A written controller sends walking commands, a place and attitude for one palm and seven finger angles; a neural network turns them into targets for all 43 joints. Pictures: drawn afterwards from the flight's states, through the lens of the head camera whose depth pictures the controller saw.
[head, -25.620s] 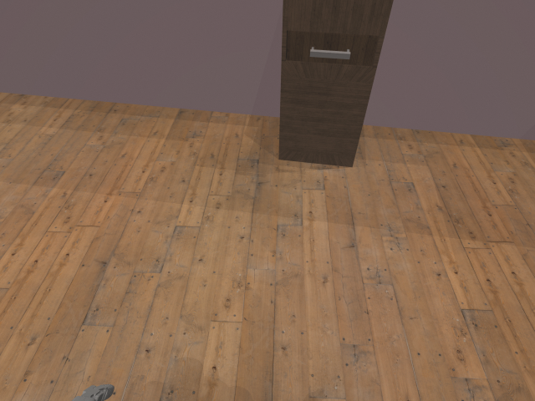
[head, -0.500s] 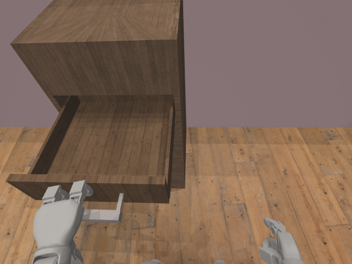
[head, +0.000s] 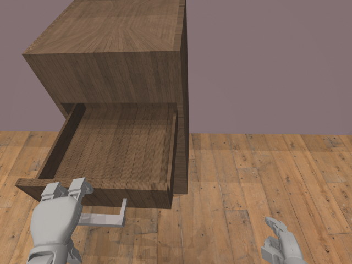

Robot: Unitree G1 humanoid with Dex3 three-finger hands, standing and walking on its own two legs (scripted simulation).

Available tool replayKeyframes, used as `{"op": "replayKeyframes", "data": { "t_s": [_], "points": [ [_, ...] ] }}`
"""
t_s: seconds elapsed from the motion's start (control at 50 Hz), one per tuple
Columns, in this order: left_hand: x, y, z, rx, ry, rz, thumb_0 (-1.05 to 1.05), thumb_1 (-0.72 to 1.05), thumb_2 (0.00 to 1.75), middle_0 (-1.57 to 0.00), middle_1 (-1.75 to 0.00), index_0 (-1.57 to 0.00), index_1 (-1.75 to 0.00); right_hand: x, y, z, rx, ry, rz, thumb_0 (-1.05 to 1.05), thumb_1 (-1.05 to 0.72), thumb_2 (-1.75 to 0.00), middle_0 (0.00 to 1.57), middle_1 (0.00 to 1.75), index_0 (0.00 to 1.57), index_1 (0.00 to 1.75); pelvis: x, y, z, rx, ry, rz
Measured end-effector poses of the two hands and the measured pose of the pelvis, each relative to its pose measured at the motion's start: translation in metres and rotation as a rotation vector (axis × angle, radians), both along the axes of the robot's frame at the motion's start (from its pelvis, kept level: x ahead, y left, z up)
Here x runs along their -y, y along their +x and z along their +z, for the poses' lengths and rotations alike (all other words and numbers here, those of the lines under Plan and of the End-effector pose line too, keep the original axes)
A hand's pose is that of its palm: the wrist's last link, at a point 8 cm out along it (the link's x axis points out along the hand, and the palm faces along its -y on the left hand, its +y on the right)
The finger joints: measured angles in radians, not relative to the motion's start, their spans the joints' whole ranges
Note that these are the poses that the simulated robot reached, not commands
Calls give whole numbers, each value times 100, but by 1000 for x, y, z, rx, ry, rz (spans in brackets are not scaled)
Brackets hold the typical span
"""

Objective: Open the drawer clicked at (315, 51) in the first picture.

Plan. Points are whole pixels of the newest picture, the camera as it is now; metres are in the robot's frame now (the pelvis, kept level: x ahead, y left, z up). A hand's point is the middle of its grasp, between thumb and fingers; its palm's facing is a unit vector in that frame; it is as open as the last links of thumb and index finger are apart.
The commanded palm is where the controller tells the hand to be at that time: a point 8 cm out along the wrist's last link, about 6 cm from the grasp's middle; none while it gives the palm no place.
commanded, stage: lift the hand off the handle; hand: left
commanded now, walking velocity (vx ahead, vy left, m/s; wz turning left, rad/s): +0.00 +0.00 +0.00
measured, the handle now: (93, 210) +0.25 +0.25 -0.07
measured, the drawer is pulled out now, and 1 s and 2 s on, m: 0.30 0.30 0.30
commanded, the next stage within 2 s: draw the hand back to the body in 1.04 s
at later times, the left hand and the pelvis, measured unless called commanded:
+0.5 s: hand (63, 213) +0.20 +0.26 +0.05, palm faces +0.03 -0.08 -1.00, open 13.8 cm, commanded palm +0.18 +0.25 +0.10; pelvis +0.01 +0.01 +0.01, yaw +0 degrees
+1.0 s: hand (54, 208) +0.20 +0.26 +0.08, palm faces +0.05 -0.09 -0.99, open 13.8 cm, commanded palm +0.17 +0.25 +0.13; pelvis +0.01 +0.01 +0.02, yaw +0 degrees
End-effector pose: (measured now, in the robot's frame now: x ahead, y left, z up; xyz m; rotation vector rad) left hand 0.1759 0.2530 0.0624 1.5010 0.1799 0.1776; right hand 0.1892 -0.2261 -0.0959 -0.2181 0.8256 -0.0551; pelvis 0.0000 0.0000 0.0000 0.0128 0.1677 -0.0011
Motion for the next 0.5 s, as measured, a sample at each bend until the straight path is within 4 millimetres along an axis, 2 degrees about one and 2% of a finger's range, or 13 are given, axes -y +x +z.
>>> {"op": "replayKeyframes", "data": {
  "t_s": [0.5],
  "points": [
    [-5,3,37,31,-14,-29,0,-49,30,-32,-120,-32,-121,-16,14,16,26,25,27,1,-90,-90,20,30,21,30,-7,7,12,43,-5,-4]
  ]
}}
